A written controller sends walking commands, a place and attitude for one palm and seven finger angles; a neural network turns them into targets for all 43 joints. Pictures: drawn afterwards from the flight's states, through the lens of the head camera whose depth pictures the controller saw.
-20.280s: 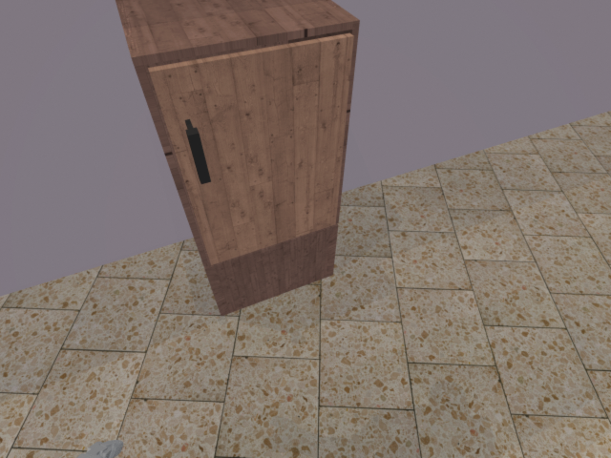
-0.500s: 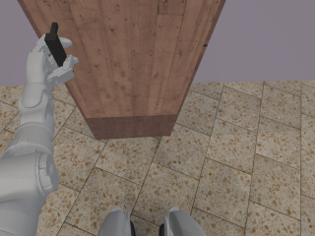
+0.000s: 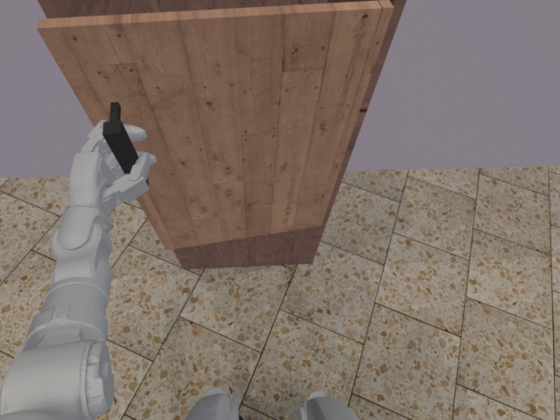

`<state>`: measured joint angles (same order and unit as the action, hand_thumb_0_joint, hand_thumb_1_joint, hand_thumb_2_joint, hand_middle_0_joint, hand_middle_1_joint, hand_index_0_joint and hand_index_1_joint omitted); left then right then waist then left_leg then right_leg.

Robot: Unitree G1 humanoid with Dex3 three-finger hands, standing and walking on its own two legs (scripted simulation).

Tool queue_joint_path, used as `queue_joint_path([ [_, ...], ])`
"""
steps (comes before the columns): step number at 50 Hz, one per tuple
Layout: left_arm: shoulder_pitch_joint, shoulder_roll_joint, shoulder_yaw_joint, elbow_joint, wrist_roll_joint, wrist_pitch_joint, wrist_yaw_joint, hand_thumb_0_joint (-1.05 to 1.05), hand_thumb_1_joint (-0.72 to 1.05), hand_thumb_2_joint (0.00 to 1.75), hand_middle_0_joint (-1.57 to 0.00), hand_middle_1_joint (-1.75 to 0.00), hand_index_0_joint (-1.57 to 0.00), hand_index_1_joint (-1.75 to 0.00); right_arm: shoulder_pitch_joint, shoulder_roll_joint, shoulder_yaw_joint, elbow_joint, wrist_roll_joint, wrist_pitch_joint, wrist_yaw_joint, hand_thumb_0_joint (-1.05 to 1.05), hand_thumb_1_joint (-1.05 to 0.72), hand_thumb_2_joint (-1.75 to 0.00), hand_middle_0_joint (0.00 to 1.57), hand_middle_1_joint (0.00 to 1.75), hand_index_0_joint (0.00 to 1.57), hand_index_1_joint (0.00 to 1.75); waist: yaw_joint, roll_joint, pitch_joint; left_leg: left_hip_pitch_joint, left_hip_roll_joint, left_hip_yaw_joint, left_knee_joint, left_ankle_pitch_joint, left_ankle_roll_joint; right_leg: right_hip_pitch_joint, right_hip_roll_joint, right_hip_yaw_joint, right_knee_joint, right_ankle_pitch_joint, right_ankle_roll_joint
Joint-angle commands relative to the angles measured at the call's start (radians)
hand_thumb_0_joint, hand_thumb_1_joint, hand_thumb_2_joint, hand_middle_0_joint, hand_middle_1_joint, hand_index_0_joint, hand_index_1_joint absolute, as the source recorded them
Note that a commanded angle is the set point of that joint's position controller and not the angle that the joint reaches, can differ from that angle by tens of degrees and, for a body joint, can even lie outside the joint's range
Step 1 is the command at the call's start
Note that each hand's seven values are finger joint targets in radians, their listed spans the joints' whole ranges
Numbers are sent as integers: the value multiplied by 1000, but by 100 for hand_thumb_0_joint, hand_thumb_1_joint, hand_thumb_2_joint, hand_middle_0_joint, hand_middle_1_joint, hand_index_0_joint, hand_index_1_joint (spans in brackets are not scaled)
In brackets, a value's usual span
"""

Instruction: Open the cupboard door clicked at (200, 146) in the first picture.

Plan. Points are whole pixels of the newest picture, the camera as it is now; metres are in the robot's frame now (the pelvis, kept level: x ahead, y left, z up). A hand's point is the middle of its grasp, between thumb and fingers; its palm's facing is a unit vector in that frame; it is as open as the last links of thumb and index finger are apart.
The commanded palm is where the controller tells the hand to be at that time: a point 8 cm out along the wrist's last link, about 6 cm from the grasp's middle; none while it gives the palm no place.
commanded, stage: pull the door open along its arc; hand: left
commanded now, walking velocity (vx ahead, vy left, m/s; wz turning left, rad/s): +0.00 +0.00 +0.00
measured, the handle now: (128, 147) +0.50 +0.20 +0.06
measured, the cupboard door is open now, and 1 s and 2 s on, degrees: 8 41 44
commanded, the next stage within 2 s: open thumb and fingers to let go in 0.54 s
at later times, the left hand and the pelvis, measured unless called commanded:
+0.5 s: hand (215, 290) +0.28 +0.07 +0.06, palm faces +0.35 -0.94 +0.03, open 6.3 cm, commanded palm +0.22 +0.15 +0.06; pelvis +0.00 -0.03 +0.01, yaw +3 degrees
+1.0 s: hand (230, 289) +0.28 +0.05 +0.05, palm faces +0.39 -0.92 -0.01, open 9.2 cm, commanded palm +0.23 +0.11 +0.06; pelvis +0.00 -0.07 +0.01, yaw +4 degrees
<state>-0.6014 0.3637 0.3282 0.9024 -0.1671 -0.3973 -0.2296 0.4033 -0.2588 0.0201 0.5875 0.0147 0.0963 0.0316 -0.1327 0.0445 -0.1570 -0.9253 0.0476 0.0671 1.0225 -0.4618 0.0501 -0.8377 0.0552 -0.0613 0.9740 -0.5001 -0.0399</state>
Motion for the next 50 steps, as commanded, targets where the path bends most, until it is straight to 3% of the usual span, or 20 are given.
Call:
queue_joint_path([
  [1, -34, 129, -30, -360, -40, -67, -4, 0, 90, 90, -40, -135, -40, -135, 37, -150, -63, -131, 14, -43, 0, 0, -90, -90, 20, 30, 20, 30, 77, 20, -388, 385, -36, -75, -103, 510, -6, 232, 14, 36, -104, 563, 14],
  [3, 68, 71, -67, -459, -56, -65, 5, 0, 90, 90, -40, -135, -40, -135, 8, -140, -67, -146, 17, -53, 6, 0, -90, -90, 20, 30, 20, 30, 88, 31, -383, 411, -36, -69, -111, 522, -9, 240, 9, 35, -107, 580, 18],
  [4, 122, 51, 35, -520, -108, -61, 112, 0, 90, 90, -40, -135, -40, -135, -14, -120, -70, -146, 10, -63, 8, 0, -90, -90, 20, 30, 20, 30, 155, 3, -369, 385, -35, -61, -126, 510, -19, 253, 9, 22, -114, 551, 20],
  [5, 199, -24, -15, -544, -99, -47, 191, 0, 90, 90, -40, -135, -40, -135, -37, -112, -66, -155, 5, -72, 13, 0, -90, -90, 20, 30, 20, 30, 148, -2, -330, 375, -37, -56, -133, 498, -22, 249, 9, 16, -115, 538, 22],
  [6, 244, -46, -22, -575, -89, -42, 256, 0, 90, 90, -40, -135, -40, -135, -47, -111, -66, -158, 2, -80, 19, 0, -90, -90, 20, 30, 20, 30, 149, -30, -301, 371, -34, -65, -135, 494, -26, 240, 10, 7, -113, 516, 20],
  [7, 276, -101, -71, -624, -68, -41, 300, 0, 90, 90, -40, -135, -40, -135, -64, -104, -66, -160, -3, -87, 25, 0, -90, -90, 20, 30, 20, 30, 141, -14, -298, 378, -34, -64, -132, 502, -30, 232, 5, 6, -103, 519, 22],
  [11, 466, -137, -99, -746, 28, -38, 471, 0, 90, 90, -40, -135, -40, -135, -102, -90, -68, -175, -32, -87, 35, 0, -90, -90, 20, 30, 20, 30, 167, -105, -291, 350, -41, -63, -124, 485, -28, 286, -6, 16, -84, 554, 21],
  [15, 582, -231, -191, -881, 109, -25, 602, 0, 90, 90, -40, -135, -40, -135, -179, -59, -58, -202, -46, -73, 33, 0, -90, -90, 20, 30, 20, 30, 185, -83, -267, 338, -53, -58, -137, 399, -31, 316, -23, 33, -99, 506, 16],
  [16, 640, -223, -188, -895, 130, -18, 632, 0, 90, 90, -40, -135, -40, -135, -188, -55, -56, -205, -49, -67, 28, 0, -90, -90, 20, 30, 20, 30, 195, -85, -263, 341, -52, -62, -140, 391, -31, 324, -22, 37, -103, 492, 12],
  [19, 730, -298, -272, -956, 162, 21, 703, 0, 90, 90, -40, -135, -40, -135, -233, -33, -43, -218, -52, -53, 19, 0, -90, -90, 20, 30, 20, 30, 191, -81, -220, 340, -61, -57, -153, 343, -35, 345, -31, 53, -139, 480, 14],
  [21, 741, -302, -291, -964, 178, 36, 726, 0, 90, 90, -40, -135, -40, -135, -243, -26, -38, -211, -57, -47, 3, 0, -90, -90, 20, 30, 20, 30, 175, -121, -189, 333, -63, -64, -153, 308, -36, 355, -38, 79, -171, 476, 20],
  [26, 661, -372, -392, -962, 224, 29, 743, 0, 90, 90, -40, -135, -40, -135, -267, -3, -28, -191, -67, -55, -25, 0, -90, -90, 20, 30, 20, 30, 129, -121, -115, 309, -68, -79, -137, 238, -39, 327, -73, 141, -217, 469, 38],
  [30, 588, -427, -462, -928, 245, 3, 737, 0, 90, 90, -40, -135, -40, -135, -280, 0, -30, -172, -79, -82, -26, 0, -90, -90, 20, 30, 20, 30, 105, -114, -136, 273, -67, -89, -102, 195, -39, 300, -105, 173, -219, 448, 56],
  [31, 562, -458, -499, -923, 246, 0, 731, 0, 90, 90, -40, -135, -40, -135, -278, 1, -30, -169, -79, -90, -26, 0, -90, -90, 20, 30, 20, 30, 89, -143, -127, 264, -66, -95, -95, 187, -37, 298, -111, 185, -229, 449, 61],
  [32, 553, -540, -586, -918, 252, -1, 722, 0, 90, 90, -40, -135, -40, -135, -289, 0, -30, -171, -81, -103, -19, 0, -90, -90, 20, 30, 20, 30, 76, -128, -123, 266, -68, -97, -86, 172, -36, 274, -119, 190, -233, 432, 64],
  [35, 558, -434, -498, -909, 242, -14, 710, 0, 69, 81, -38, -133, -38, -133, -277, -9, -40, -162, -78, -109, -26, 0, -90, -90, 20, 30, 20, 30, 100, -175, -191, 216, -69, -104, -76, 171, -41, 350, -143, 238, -233, 477, 78],
  [37, 529, -426, -500, -930, 242, -17, 699, 0, 55, 75, -38, -131, -38, -131, -267, -11, -44, -161, -76, -109, -28, 0, -90, -90, 20, 30, 20, 30, 105, -170, -227, 210, -72, -100, -75, 187, -39, 386, -153, 249, -224, 530, 84],
  [41, 506, -418, -481, -902, 207, -16, 663, 0, 27, 63, -35, -128, -35, -128, -263, -16, -45, -147, -66, -113, -38, 0, -90, -90, 20, 30, 20, 30, 96, -212, -196, 184, -72, -104, -71, 168, -37, 399, -166, 270, -248, 535, 100],
  [44, 526, -401, -441, -898, 165, -27, 639, 0, 6, 54, -34, -126, -34, -126, -266, -22, -47, -138, -63, -118, -42, 0, -90, -90, 20, 30, 20, 30, 114, -204, -211, 175, -75, -105, -74, 167, -40, 429, -171, 281, -246, 567, 107],
  [50, 608, -387, -403, -905, 155, -45, 648, 0, -36, 36, -31, -122, -31, -122, -260, -22, -53, -141, -64, -127, -31, 0, -90, -90, 20, 30, 20, 30, 133, -184, -225, 169, -81, -111, -71, 185, -41, 434, -161, 259, -211, 615, 99],
])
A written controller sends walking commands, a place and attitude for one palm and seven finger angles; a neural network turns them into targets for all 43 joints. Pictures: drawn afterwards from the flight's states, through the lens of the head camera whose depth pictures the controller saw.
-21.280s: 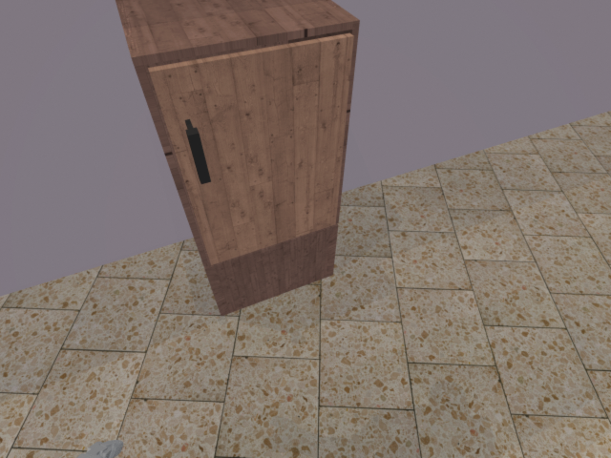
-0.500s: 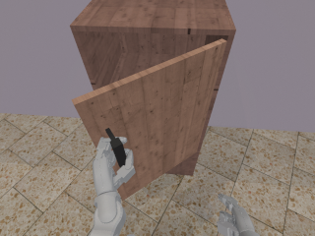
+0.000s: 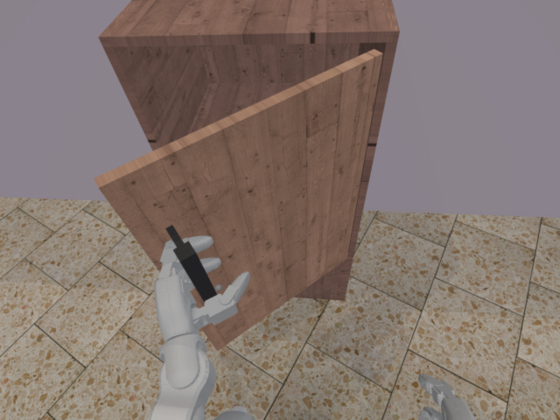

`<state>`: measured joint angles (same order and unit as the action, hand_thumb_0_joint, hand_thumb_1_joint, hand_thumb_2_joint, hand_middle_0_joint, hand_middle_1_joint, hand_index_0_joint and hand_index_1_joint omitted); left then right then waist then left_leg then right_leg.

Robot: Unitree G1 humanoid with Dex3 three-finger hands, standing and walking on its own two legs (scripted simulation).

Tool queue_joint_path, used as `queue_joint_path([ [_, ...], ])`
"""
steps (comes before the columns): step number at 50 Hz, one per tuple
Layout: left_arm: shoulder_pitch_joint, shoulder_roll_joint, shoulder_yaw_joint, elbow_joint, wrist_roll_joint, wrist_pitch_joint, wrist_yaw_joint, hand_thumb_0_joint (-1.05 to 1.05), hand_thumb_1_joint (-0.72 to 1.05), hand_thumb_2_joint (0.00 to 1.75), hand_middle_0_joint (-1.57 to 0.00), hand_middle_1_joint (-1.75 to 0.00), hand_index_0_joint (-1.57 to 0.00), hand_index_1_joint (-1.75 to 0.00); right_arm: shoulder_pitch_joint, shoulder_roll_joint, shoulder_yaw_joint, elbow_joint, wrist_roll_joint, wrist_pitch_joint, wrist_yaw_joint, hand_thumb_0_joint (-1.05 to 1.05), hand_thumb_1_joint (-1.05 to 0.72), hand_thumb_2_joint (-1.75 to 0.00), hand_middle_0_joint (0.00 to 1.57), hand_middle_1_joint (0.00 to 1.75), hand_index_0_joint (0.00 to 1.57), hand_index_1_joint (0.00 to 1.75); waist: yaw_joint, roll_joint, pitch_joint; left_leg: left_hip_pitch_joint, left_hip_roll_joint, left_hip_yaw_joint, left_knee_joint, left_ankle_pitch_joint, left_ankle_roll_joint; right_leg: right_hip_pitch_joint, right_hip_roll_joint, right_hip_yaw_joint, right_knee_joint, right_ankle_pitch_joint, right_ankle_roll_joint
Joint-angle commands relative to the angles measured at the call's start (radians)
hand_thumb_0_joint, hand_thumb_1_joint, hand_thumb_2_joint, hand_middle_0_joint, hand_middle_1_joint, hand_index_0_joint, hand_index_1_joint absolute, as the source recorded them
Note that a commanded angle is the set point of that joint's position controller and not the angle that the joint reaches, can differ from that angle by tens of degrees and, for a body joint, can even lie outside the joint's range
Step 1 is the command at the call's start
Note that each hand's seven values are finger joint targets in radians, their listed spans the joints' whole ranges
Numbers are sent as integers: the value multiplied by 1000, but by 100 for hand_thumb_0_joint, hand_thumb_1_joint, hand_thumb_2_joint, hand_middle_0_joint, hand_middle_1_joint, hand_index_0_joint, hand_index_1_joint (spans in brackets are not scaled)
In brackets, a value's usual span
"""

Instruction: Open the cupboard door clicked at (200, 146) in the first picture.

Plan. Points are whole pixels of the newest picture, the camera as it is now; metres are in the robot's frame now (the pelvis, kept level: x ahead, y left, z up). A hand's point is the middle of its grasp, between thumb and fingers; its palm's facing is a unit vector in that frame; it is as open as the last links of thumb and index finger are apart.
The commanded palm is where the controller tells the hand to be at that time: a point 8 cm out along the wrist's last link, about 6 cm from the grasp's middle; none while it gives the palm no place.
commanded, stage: open thumb and fingers to let go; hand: left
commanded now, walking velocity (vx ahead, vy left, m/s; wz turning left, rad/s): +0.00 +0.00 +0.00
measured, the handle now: (190, 264) +0.33 +0.14 +0.05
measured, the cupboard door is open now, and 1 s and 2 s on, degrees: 41 44 42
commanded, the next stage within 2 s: slide the hand sideways off the handle in 0.46 s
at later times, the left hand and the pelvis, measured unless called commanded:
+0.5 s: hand (212, 292) +0.28 +0.11 +0.05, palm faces +0.28 -0.96 +0.00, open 15.0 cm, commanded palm +0.25 +0.15 +0.05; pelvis +0.00 +0.05 -0.01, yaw -2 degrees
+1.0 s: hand (203, 326) +0.24 +0.11 +0.05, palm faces -0.15 -0.99 +0.03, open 16.2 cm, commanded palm +0.22 +0.17 +0.05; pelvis -0.01 +0.09 -0.01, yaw -3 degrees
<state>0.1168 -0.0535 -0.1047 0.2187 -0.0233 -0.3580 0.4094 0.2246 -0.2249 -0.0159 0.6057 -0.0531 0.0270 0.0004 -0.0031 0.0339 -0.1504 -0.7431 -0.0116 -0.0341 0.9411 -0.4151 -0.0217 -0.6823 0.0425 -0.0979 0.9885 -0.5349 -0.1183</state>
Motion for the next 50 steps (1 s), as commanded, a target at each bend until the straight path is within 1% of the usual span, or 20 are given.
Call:
queue_joint_path([
  [1, -106, 41, 41, -228, 16, -85, 14, 0, -43, 33, -30, -121, -30, -121, -79, -59, -21, -161, 5, -58, 1, 0, -90, -90, 20, 30, 20, 30, 0, -184, -230, -12, -21, -13, 12, 147, 32, 281, -145, 296, -221, 665, 177],
  [4, -81, 14, 14, -251, 25, -88, 27, 0, -50, 30, -30, -120, -30, -120, -79, -56, -22, -171, 2, -63, 5, 0, -90, -90, 20, 30, 20, 30, -2, -168, -225, 0, -23, -9, 15, 150, 31, 261, -140, 283, -211, 668, 175],
  [11, -129, -33, -72, -279, 82, -75, 65, 0, -50, 30, -24, -85, -24, -85, -71, -60, -23, -187, -2, -70, 2, 0, -90, -90, 20, 30, 20, 30, -32, -154, -205, 59, -18, -6, 12, 156, 42, 149, -107, 210, -195, 545, 147],
  [16, -130, -53, -96, -273, 106, -53, 92, 0, -50, 30, -20, -60, -20, -60, -78, -56, -16, -200, -4, -70, -1, 0, -90, -90, 20, 30, 20, 30, -22, -132, -214, 86, -15, -5, 1, 147, 44, 101, -78, 156, -178, 434, 123],
  [18, -165, -77, -122, -281, 120, -46, 109, 0, -50, 30, -18, -50, -18, -50, -87, -52, -13, -204, -4, -72, 0, 0, -90, -90, 20, 30, 20, 30, -22, -94, -217, 112, -14, -5, -6, 151, 46, 65, -64, 125, -161, 393, 112],
  [22, -170, -115, -149, -262, 141, -16, 141, 0, -50, 30, -15, -30, -15, -30, -96, -48, -7, -212, -9, -72, 1, 0, -90, -90, 20, 30, 20, 30, -18, -92, -222, 131, -10, -12, -14, 172, 47, 35, -39, 82, -139, 341, 93],
  [24, -209, -136, -164, -268, 142, -1, 155, 0, -50, 30, -15, -30, -15, -30, -105, -47, -3, -214, -9, -73, 4, 0, -90, -90, 20, 30, 20, 30, -20, -63, -216, 139, -8, -16, -20, 158, 44, 16, -32, 71, -137, 296, 87],
  [28, -227, -152, -172, -257, 138, 21, 169, 0, -50, 30, -15, -30, -15, -30, -114, -48, 0, -211, -9, -71, 6, 0, -90, -90, 20, 30, 20, 30, -18, -77, -211, 141, -3, -28, -28, 154, 40, 5, -22, 52, -128, 260, 80],
  [29, -233, -32, -368, -270, 242, -16, -36, 0, -50, 30, -15, -30, -15, -30, -49, -91, 2, -193, -2, -68, 16, 0, -90, -90, 20, 30, 20, 30, -112, -113, -164, 152, -2, -22, 0, 168, 58, -47, -35, 89, -124, 330, 89],
  [30, -258, 22, -298, -316, 206, -52, -149, 0, -50, 30, -15, -30, -15, -30, -44, -81, -9, -218, 7, -68, 13, 0, -90, -90, 20, 30, 20, 30, -74, -72, -217, 159, -4, -26, 3, 180, 60, -24, -37, 86, -111, 346, 79],
  [32, -284, 64, -296, -368, 172, -83, -272, 0, -50, 30, -15, -30, -15, -30, -40, -86, -9, -235, 17, -69, 4, 0, -90, -90, 20, 30, 20, 30, -56, -12, -290, 209, -7, -30, 2, 210, 59, -2, -38, 93, -93, 370, 72],
  [34, -250, 33, -325, -355, 101, -74, -387, 0, -50, 30, -15, -30, -15, -30, -40, -86, -1, -258, 38, -85, -1, 0, -90, -90, 20, 30, 20, 30, -71, -16, -245, 226, -5, -43, -13, 172, 58, -24, -32, 81, -111, 313, 73],
  [36, -254, -29, -322, -362, -3, -38, -424, 0, -50, 30, -15, -30, -15, -30, -58, -86, 9, -284, 61, -102, -8, 0, -90, -90, 20, 30, 20, 30, -74, -33, -201, 238, 1, -65, -50, 104, 56, -37, -19, 58, -136, 219, 74],
  [37, -213, -28, -284, -358, -43, -22, -417, 0, -50, 30, -15, -30, -15, -30, -69, -90, 9, -290, 67, -109, -13, 0, -90, -90, 20, 30, 20, 30, -64, -58, -173, 229, 5, -71, -64, 71, 51, -41, -14, 47, -145, 184, 77],
  [39, -159, -29, -239, -365, -75, 6, -379, 0, -50, 30, -15, -30, -15, -30, -81, -94, 11, -299, 70, -114, -14, 0, -90, -90, 20, 30, 20, 30, -47, -102, -148, 206, 8, -80, -90, 23, 47, -36, -11, 32, -149, 141, 80],
  [40, -152, -24, -223, -372, -68, 14, -351, 0, -50, 30, -15, -30, -15, -30, -82, -95, 10, -301, 67, -114, -12, 0, -90, -90, 20, 30, 20, 30, -43, -114, -149, 196, 7, -84, -93, 17, 46, -36, -11, 28, -140, 136, 80],
  [41, -116, -4, -199, -370, -51, 16, -321, 0, -50, 30, -15, -30, -15, -30, -85, -94, 10, -306, 63, -115, -8, 0, -90, -90, 20, 30, 20, 30, -23, -92, -154, 189, 6, -85, -97, 29, 42, -34, -13, 27, -122, 140, 76],
  [46, -21, 60, -169, -421, 71, -6, -223, 0, -50, 30, -15, -30, -15, -30, -74, -87, 4, -329, 41, -90, 23, 0, -90, -90, 20, 30, 20, 30, 3, -39, -173, 167, 11, -77, -75, 63, 30, -63, -18, 33, -67, 147, 65],
  [49, 57, 59, -179, -462, 87, -13, -219, 0, -50, 30, -15, -30, -15, -30, -73, -80, 4, -354, 38, -73, 33, 0, -90, -90, 20, 30, 20, 30, 14, -10, -169, 164, 10, -67, -73, 59, 26, -58, -16, 38, -66, 144, 61],
  [50, 63, 70, -173, -464, 83, -9, -224, 0, -50, 30, -15, -30, -15, -30, -72, -82, 6, -358, 39, -66, 32, 0, -90, -90, 20, 30, 20, 30, 8, -28, -155, 153, 10, -66, -75, 39, 28, -55, -14, 40, -75, 136, 62],
])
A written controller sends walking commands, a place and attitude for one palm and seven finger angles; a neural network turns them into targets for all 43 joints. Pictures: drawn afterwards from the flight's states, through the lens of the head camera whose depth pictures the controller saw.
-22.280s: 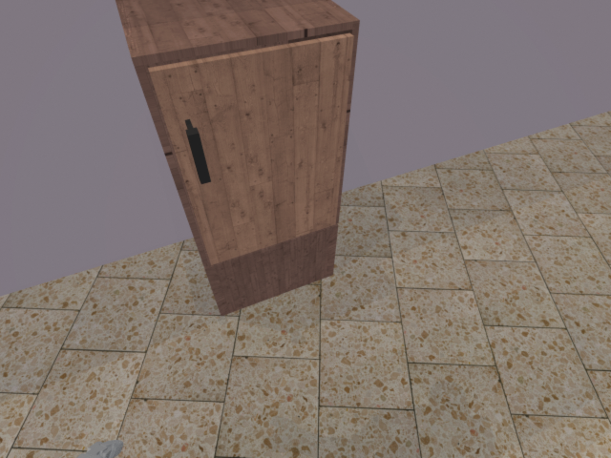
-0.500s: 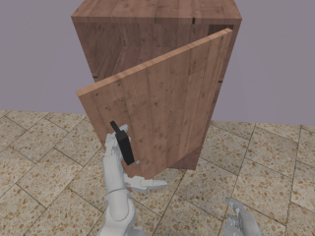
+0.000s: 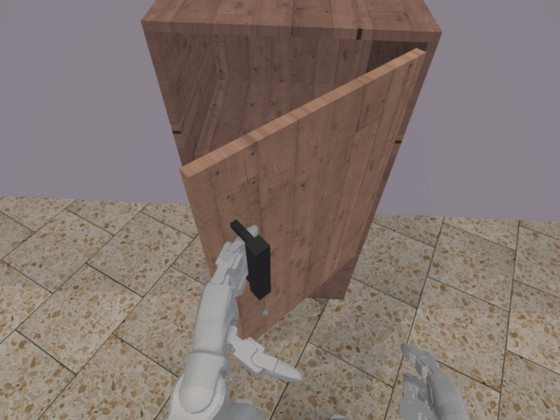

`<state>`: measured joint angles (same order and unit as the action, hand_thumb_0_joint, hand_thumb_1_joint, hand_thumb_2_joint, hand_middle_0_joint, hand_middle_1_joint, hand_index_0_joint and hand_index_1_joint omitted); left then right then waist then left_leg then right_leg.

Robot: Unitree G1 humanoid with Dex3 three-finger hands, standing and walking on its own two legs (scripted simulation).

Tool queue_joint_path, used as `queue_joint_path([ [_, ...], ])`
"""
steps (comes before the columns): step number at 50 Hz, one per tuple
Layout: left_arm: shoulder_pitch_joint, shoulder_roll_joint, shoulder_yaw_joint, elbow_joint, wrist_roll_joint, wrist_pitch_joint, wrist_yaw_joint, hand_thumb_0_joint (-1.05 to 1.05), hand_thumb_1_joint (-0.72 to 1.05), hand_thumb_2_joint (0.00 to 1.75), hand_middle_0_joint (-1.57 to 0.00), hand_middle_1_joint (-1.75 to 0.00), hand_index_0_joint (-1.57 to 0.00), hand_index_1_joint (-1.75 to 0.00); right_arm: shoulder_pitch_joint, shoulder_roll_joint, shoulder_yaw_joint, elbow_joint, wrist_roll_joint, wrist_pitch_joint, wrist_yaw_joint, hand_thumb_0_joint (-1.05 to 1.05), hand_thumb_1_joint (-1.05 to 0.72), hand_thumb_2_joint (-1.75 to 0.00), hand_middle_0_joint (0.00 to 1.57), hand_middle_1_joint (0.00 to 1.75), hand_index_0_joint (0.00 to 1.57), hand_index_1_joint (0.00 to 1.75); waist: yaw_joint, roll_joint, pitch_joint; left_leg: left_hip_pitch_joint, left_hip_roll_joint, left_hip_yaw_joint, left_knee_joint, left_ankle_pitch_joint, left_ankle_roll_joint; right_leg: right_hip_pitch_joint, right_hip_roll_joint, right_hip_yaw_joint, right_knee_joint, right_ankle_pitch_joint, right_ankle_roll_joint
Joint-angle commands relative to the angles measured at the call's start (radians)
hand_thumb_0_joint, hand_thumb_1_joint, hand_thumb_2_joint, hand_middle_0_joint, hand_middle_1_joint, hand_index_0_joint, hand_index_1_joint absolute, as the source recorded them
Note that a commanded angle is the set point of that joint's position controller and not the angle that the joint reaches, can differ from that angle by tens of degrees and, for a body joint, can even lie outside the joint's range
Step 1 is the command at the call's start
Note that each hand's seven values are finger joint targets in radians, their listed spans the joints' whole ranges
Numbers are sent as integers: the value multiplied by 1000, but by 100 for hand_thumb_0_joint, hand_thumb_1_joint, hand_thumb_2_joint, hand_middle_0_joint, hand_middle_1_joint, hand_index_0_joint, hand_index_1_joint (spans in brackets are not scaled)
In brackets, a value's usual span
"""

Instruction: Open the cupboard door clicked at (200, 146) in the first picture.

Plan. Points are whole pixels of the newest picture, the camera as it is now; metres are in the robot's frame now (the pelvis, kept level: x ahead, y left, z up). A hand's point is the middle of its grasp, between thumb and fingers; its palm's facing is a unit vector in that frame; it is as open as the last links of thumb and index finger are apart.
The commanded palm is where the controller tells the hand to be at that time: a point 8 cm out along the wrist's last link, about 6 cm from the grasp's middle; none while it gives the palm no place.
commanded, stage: slide the hand sideways off the handle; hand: left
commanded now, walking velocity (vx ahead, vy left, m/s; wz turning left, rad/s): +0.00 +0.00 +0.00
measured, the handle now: (249, 260) +0.32 +0.06 +0.06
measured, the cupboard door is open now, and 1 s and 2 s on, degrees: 44 42 42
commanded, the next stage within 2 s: draw the hand back to the body in 0.76 s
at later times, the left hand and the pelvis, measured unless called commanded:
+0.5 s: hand (219, 348) +0.20 +0.09 +0.06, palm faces -0.02 -1.00 -0.01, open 16.2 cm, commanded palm +0.18 +0.14 +0.06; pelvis +0.01 -0.02 -0.01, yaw +1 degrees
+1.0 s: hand (189, 368) +0.18 +0.11 +0.07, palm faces -0.05 -1.00 -0.05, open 16.3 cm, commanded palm +0.16 +0.18 +0.08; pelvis +0.00 -0.03 -0.01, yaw +1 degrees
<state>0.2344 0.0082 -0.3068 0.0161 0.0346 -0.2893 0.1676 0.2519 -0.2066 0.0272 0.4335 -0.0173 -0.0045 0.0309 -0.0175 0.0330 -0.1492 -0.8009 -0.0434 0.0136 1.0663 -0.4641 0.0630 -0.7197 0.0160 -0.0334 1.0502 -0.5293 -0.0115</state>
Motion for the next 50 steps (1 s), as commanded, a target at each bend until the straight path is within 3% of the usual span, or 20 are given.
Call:
queue_joint_path([
  [1, -45, 18, 36, -258, 24, -70, 11, 0, -50, 30, -15, -30, -15, -30, -100, -104, -37, -189, 4, -28, -2, 0, -90, -90, 20, 30, 20, 30, 21, -42, -149, 200, 42, -113, -200, 84, -53, -9, 14, -22, -142, 129, -44],
  [9, 60, 46, 88, -358, -64, -69, -61, 0, -50, 30, -15, -30, -15, -30, -91, -103, -33, -198, 14, -28, -28, 0, -90, -90, 20, 30, 20, 30, 10, -59, -143, 202, 42, -100, -182, 132, -48, 23, 24, -20, -154, 183, -37],
  [15, 222, 98, 135, -416, -87, -107, -120, 0, -50, 30, -15, -30, -15, -30, -71, -103, -41, -201, 13, -46, -24, 0, -90, -90, 20, 30, 20, 30, 19, -38, -162, 181, 37, -81, -141, 221, -47, 39, 24, -10, -125, 281, -34],
  [20, 286, 119, 141, -479, -109, -139, -178, 0, -50, 30, -15, -30, -15, -30, -61, -107, -48, -211, 15, -61, -25, 0, -90, -90, 20, 30, 20, 30, 7, -22, -171, 157, 31, -75, -105, 232, -41, 24, 22, -1, -108, 308, -27],
  [23, 305, 142, 165, -489, -131, -146, -209, 0, -50, 30, -15, -30, -15, -30, -54, -112, -53, -210, 17, -71, -32, 0, -90, -90, 20, 30, 20, 30, -1, -48, -165, 129, 28, -76, -84, 223, -38, 18, 20, 6, -105, 321, -21],
  [28, 393, 195, 251, -486, -169, -144, -250, 0, -50, 30, -15, -30, -15, -30, -59, -109, -60, -211, 26, -74, -47, 0, -90, -90, 20, 30, 20, 30, 19, -57, -165, 84, 20, -63, -65, 214, -38, 48, 15, 25, -106, 350, -13],
  [33, 392, 236, 331, -470, -210, -143, -288, 0, -50, 30, -15, -30, -15, -30, -72, -107, -62, -200, 31, -76, -65, 0, -90, -90, 20, 30, 20, 30, 17, -70, -152, 31, 17, -57, -36, 163, -40, 55, 2, 73, -132, 323, 2],
  [35, 387, 233, 338, -476, -232, -150, -310, 0, -50, 30, -15, -30, -15, -30, -74, -108, -61, -200, 35, -81, -71, 0, -90, -90, 20, 30, 20, 30, 14, -66, -140, 20, 17, -56, -32, 144, -41, 53, -2, 82, -145, 295, 5],
  [37, 381, 236, 342, -502, -255, -161, -333, 0, -50, 30, -15, -30, -15, -30, -78, -110, -60, -199, 36, -93, -75, 0, -90, -90, 20, 30, 20, 30, 15, -47, -171, 17, 16, -57, -16, 152, -39, 68, -10, 104, -147, 316, 12],
  [39, 369, 240, 350, -485, -270, -168, -354, 0, -50, 30, -15, -30, -15, -30, -72, -113, -60, -189, 37, -100, -80, 0, -90, -90, 20, 30, 20, 30, 4, -72, -163, 2, 18, -61, -6, 144, -40, 67, -16, 114, -154, 318, 21],
  [42, 385, 244, 350, -469, -278, -168, -375, 0, -50, 30, -15, -30, -15, -30, -76, -115, -62, -185, 38, -110, -83, 0, -90, -90, 20, 30, 20, 30, 5, -49, -155, -7, 19, -60, 1, 136, -40, 55, -20, 121, -156, 296, 22],
  [43, 376, 248, 353, -457, -277, -164, -379, 0, -50, 30, -15, -30, -15, -30, -73, -116, -62, -181, 40, -111, -83, 0, -90, -90, 20, 30, 20, 30, 2, -61, -144, -7, 21, -61, -1, 129, -40, 46, -19, 119, -159, 278, 22],
  [47, 384, 337, 440, -538, -282, -129, -363, 0, -50, 30, -15, -30, -15, -30, -81, -116, -64, -198, 49, -103, -93, 0, -90, -90, 20, 30, 20, 30, 36, -19, -179, 55, 19, -55, -52, 141, -35, 104, -15, 119, -192, 242, 12],
  [50, 374, 318, 443, -546, -296, -94, -345, 0, -50, 30, -15, -30, -15, -30, -82, -110, -58, -205, 58, -99, -99, 0, -90, -90, 20, 30, 20, 30, 27, -29, -117, 95, 20, -58, -100, 121, -33, 89, 0, 85, -229, 189, 7],
])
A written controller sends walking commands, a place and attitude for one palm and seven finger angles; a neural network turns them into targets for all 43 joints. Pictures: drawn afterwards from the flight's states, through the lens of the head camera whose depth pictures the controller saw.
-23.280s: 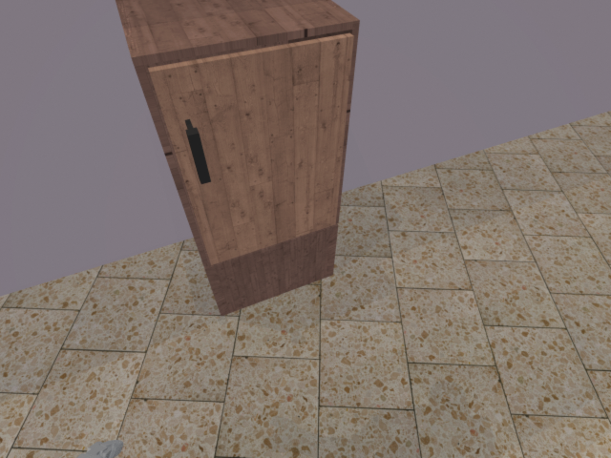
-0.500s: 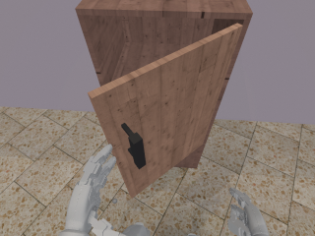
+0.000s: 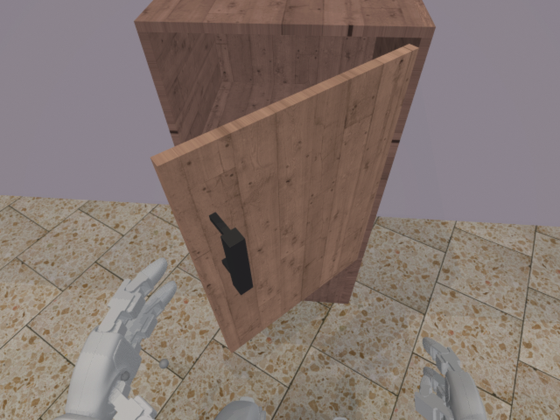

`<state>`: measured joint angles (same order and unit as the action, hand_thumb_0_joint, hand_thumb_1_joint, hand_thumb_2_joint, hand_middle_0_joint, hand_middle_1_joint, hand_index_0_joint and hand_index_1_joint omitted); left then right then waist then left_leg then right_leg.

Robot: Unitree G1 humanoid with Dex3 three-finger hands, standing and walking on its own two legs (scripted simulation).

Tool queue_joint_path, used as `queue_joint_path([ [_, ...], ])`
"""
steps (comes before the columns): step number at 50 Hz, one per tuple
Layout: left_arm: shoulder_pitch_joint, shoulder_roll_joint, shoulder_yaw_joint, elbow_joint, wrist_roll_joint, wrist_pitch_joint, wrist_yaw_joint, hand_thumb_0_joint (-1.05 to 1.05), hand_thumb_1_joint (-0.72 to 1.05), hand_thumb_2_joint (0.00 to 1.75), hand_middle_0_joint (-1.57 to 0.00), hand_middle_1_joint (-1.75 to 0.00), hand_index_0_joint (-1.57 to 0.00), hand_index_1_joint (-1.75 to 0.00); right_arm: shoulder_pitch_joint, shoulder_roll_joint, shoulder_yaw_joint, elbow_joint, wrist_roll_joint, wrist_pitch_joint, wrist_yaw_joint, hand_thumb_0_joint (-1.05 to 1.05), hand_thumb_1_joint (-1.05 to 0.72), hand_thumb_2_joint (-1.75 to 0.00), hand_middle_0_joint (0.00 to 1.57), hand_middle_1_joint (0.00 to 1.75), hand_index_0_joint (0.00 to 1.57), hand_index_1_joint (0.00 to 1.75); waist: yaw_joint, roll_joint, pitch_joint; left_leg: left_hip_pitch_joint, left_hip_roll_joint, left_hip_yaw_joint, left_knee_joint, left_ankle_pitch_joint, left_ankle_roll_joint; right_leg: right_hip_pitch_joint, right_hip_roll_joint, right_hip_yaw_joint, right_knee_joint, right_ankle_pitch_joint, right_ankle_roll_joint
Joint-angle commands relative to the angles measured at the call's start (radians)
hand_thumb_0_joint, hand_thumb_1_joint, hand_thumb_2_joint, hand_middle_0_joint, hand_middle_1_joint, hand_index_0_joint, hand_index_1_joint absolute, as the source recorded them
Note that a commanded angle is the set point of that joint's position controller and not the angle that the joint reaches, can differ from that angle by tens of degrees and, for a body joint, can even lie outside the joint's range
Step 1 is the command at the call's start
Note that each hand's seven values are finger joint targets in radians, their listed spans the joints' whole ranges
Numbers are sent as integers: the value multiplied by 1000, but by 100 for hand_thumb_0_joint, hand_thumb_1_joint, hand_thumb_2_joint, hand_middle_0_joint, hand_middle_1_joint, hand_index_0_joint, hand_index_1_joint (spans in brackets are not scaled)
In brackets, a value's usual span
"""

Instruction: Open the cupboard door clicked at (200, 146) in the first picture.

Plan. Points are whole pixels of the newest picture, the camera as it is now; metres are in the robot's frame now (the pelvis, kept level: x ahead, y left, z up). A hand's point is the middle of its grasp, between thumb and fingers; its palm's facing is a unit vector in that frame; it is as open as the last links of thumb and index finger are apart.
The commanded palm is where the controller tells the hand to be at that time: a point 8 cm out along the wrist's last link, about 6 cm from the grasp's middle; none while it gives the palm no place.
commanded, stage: draw the hand back to the body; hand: left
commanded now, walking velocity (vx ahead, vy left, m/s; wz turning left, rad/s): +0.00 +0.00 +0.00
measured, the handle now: (230, 254) +0.33 +0.10 +0.07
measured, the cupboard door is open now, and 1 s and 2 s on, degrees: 42 42 42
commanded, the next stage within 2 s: step back with the hand held close in 1.44 s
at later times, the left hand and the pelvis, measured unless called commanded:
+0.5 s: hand (71, 321) +0.20 +0.23 +0.15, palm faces +0.15 -0.96 -0.25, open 15.4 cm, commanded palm +0.16 +0.28 +0.17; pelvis +0.02 +0.03 +0.05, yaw +0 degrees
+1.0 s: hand out of the picture +0.23 +0.29 +0.22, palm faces +0.39 -0.83 -0.41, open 9.8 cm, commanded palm +0.18 +0.33 +0.25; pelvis +0.04 +0.04 +0.08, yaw -1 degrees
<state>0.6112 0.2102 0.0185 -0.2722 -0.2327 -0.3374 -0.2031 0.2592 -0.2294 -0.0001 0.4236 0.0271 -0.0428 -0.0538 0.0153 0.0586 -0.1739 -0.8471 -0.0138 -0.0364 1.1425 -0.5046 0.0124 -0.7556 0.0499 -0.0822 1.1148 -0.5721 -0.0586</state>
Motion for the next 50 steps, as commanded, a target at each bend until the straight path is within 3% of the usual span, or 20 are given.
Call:
queue_joint_path([
  [1, -14, 115, 122, -249, -36, -34, 27, 0, -50, 30, -15, -30, -15, -30, -94, -90, -26, -193, 13, -61, -18, 0, -90, -90, 20, 30, 20, 30, -11, -77, -76, 133, -8, -11, -180, 152, 19, 133, -34, 140, -311, 208, 57],
  [5, -25, 100, 116, -220, -56, -1, 11, 0, -50, 30, -15, -30, -15, -30, -92, -102, -17, -185, 20, -78, -24, 0, -90, -90, 20, 30, 20, 30, -18, -72, -22, 174, -3, -19, -231, 127, 19, 125, -26, 114, -351, 149, 51],
  [6, -18, 109, 123, -211, -58, 11, 4, 0, -50, 30, -15, -30, -15, -30, -93, -106, -18, -184, 19, -82, -26, 0, -90, -90, 20, 30, 20, 30, -18, -94, -16, 177, -1, -23, -235, 132, 21, 133, -25, 113, -358, 158, 53],
  [9, -32, 132, 131, -254, -61, 28, -15, 0, -50, 30, -15, -30, -15, -30, -88, -108, -14, -179, 22, -99, -28, 0, -90, -90, 20, 30, 20, 30, -9, -29, -39, 239, 0, -25, -274, 168, 20, 161, -20, 90, -357, 201, 45],
  [11, -32, 161, 160, -268, -64, 39, -17, 0, -50, 30, -15, -30, -15, -30, -89, -110, -12, -174, 21, -109, -29, 0, -90, -90, 20, 30, 20, 30, -1, -29, -47, 259, 0, -29, -291, 190, 22, 188, -17, 83, -362, 227, 42],
  [13, -43, 159, 161, -297, -63, 50, -16, 0, -50, 30, -15, -30, -15, -30, -87, -107, -7, -173, 24, -117, -27, 0, -90, -90, 20, 30, 20, 30, 2, 12, -39, 301, 2, -33, -322, 210, 19, 192, -9, 52, -357, 252, 35],
  [16, -34, 188, 218, -303, -74, 71, -6, 0, -40, 34, -15, -30, -15, -30, -95, -107, -8, -160, 25, -126, -27, 0, -90, -90, 20, 30, 20, 30, 16, -6, -33, 326, 5, -40, -346, 229, 16, 216, -1, 37, -369, 275, 31],
  [18, -40, 176, 219, -308, -84, 90, -10, 0, -32, 37, -16, -30, -16, -30, -96, -107, -4, -157, 27, -131, -27, 0, -90, -90, 20, 30, 20, 30, 13, 3, -22, 346, 5, -41, -363, 235, 13, 222, 0, 28, -378, 286, 33],
  [19, -47, 312, 244, -360, 71, 140, 131, 0, -29, 39, -16, -30, -16, -30, -106, -103, 1, -152, 15, -107, -53, 0, -90, -90, 20, 30, 20, 30, 56, 5, -28, 372, 18, -35, -417, 223, 17, 251, -35, 94, -449, 267, 18],
  [20, -13, 218, 192, -367, 89, 178, 192, 0, -26, 40, -16, -30, -16, -30, -106, -83, 12, -153, 10, -98, -62, 0, -90, -90, 20, 30, 20, 30, 31, 20, 20, 395, 17, -36, -440, 216, 15, 245, -40, 85, -473, 254, 19],
  [21, -13, 203, 181, -377, 101, 200, 223, 0, -22, 42, -16, -30, -16, -30, -103, -89, 12, -148, 7, -97, -63, 0, -90, -90, 20, 30, 20, 30, 29, -15, 19, 400, 21, -49, -455, 207, 15, 258, -39, 76, -482, 248, 20],
  [22, 21, 166, 147, -356, 123, 222, 248, 0, -18, 43, -16, -30, -16, -30, -103, -82, 15, -136, 8, -88, -62, 0, -90, -90, 20, 30, 20, 30, 22, 14, 56, 412, 24, -42, -464, 223, 18, 268, -41, 70, -484, 265, 22],
  [24, 17, 189, 159, -383, 147, 243, 285, 0, -12, 47, -16, -30, -16, -30, -108, -88, 19, -125, 5, -78, -58, 0, -90, -90, 20, 30, 20, 30, 22, 37, 48, 457, 30, -55, -497, 253, 15, 304, -41, 58, -500, 289, 21],
  [26, 2, 222, 181, -398, 167, 252, 311, 0, -5, 50, -17, -30, -17, -30, -116, -98, 19, -110, -2, -80, -60, 0, -90, -90, 20, 30, 20, 30, 26, 7, 26, 503, 34, -59, -519, 323, 16, 351, -41, 54, -520, 336, 21],
  [28, -28, 228, 185, -407, 175, 259, 325, 0, 2, 52, -17, -30, -17, -30, -123, -100, 22, -102, -5, -83, -60, 0, -90, -90, 20, 30, 20, 30, 22, -14, 33, 539, 35, -59, -548, 339, 14, 376, -42, 52, -545, 346, 25],
  [31, -101, 258, 214, -414, 186, 261, 344, 0, 13, 57, -17, -30, -17, -30, -135, -107, 28, -78, -9, -95, -63, 0, -90, -90, 20, 30, 20, 30, 23, 11, 58, 590, 42, -79, -607, 336, 3, 411, -42, 49, -583, 338, 23],
  [36, -105, 263, 258, -397, 188, 263, 348, 0, 31, 64, -18, -30, -18, -30, -146, -106, 29, -40, -15, -108, -52, 0, -90, -90, 20, 30, 20, 30, 36, 35, 68, 675, 53, -89, -670, 469, -24, 491, -42, 43, -630, 390, 24],
  [43, -115, 282, 334, -358, 175, 263, 337, 0, 55, 75, -19, -30, -19, -30, -160, -109, 17, -10, -23, -92, -31, 0, -90, -90, 20, 30, 20, 30, 46, -10, 89, 732, 60, -62, -724, 599, -37, 587, -37, 44, -694, 472, 25],
  [50, -202, 338, 417, -396, 169, 247, 337, 0, 80, 86, -20, -30, -20, -30, -177, -110, 10, 13, -23, -86, -23, 0, -90, -90, 20, 30, 20, 30, 50, 57, 76, 785, 55, -42, -751, 639, -32, 639, -37, 54, -741, 520, 24],
])
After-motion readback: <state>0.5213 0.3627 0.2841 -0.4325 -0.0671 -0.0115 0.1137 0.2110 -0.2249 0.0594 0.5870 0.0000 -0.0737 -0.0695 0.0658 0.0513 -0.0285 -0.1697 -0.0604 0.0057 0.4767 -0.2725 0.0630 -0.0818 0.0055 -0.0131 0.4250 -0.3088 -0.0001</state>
